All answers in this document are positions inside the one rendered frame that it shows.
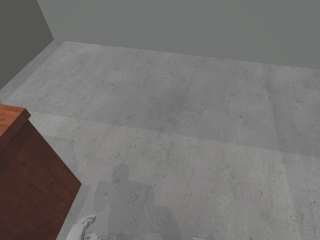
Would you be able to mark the table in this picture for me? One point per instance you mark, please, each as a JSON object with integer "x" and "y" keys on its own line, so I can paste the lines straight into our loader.
{"x": 37, "y": 189}

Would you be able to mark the left robot hand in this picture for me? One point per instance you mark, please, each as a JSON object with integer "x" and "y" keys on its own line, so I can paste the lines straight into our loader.
{"x": 77, "y": 232}

